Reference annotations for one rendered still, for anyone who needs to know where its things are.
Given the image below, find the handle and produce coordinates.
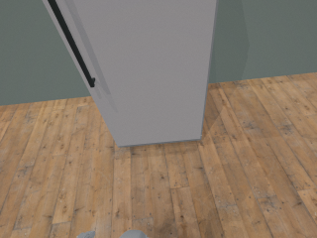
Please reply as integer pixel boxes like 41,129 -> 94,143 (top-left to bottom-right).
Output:
48,0 -> 95,87

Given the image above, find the fridge door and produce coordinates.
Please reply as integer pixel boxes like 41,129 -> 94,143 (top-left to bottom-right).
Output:
43,0 -> 217,147

